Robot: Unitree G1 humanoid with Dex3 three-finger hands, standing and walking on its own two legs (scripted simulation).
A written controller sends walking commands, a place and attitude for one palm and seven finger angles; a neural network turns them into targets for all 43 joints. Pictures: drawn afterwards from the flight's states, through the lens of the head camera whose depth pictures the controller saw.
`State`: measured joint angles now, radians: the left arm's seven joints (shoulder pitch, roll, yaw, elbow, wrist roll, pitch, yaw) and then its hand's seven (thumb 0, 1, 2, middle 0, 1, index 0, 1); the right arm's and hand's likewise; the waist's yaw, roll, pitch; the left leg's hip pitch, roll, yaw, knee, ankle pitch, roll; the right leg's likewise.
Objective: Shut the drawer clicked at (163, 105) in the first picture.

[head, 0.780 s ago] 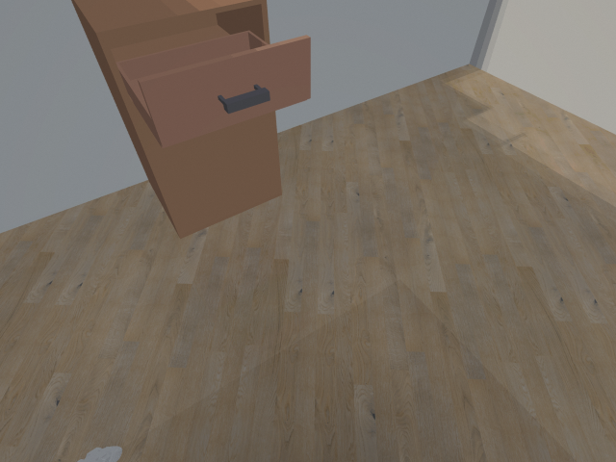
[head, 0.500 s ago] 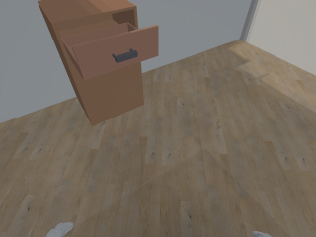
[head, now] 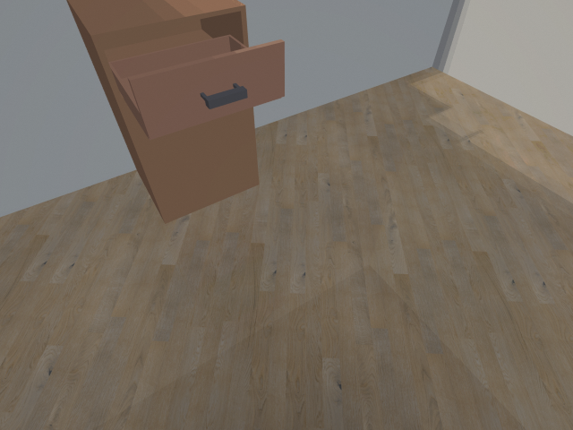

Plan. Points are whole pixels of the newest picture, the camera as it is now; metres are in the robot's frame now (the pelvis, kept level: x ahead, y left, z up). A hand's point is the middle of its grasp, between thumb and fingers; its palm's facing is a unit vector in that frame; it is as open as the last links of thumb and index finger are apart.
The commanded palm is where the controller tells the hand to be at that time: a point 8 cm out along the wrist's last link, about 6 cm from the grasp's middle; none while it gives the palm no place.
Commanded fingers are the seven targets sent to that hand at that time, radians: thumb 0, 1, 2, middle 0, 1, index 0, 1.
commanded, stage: stand and wait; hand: left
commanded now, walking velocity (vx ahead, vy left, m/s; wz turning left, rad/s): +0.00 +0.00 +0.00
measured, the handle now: (223, 94) +0.98 +0.24 -0.04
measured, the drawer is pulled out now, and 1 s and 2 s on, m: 0.30 0.30 0.30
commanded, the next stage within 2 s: look at it before walking up in 0.30 s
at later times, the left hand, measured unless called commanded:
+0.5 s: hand out of the picture +0.06 +0.24 -0.16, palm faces -0.02 -0.95 -0.31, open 7.4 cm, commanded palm none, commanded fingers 0.00 0.90 0.90 -0.20 -0.30 -0.20 -0.30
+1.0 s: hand out of the picture +0.05 +0.25 -0.16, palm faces -0.02 -0.95 -0.32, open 7.4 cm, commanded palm none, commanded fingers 0.00 0.90 0.90 -0.20 -0.30 -0.20 -0.30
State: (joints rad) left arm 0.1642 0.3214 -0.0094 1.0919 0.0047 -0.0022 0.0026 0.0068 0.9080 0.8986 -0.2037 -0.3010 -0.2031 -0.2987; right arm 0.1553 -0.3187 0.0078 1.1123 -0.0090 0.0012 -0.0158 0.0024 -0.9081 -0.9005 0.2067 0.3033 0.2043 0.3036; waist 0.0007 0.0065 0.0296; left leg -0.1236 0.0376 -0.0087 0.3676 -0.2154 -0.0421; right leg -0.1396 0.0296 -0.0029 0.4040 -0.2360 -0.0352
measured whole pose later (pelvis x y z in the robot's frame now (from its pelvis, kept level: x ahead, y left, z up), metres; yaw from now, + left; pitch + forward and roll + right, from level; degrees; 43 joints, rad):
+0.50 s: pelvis -0.01 +0.01 +0.00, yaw +0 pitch -2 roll +0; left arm 0.16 0.31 -0.01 1.09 0.01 -0.01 0.00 0.01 0.91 0.90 -0.20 -0.30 -0.20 -0.30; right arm 0.16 -0.30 0.01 1.12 -0.01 -0.01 -0.01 0.00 -0.91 -0.90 0.21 0.30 0.20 0.30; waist 0.00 0.00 0.02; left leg -0.13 0.03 0.00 0.36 -0.20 -0.03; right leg -0.15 0.02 0.01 0.39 -0.22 -0.02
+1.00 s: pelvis -0.01 +0.01 +0.00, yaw +0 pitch -2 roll +0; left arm 0.17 0.32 -0.01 1.10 0.01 -0.01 0.00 0.01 0.91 0.90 -0.20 -0.30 -0.20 -0.30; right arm 0.15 -0.31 0.01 1.12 -0.01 -0.01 -0.01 0.00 -0.91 -0.90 0.21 0.30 0.20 0.30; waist 0.00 0.00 0.02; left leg -0.13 0.02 0.00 0.34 -0.19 -0.02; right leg -0.14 0.01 0.01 0.37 -0.20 -0.01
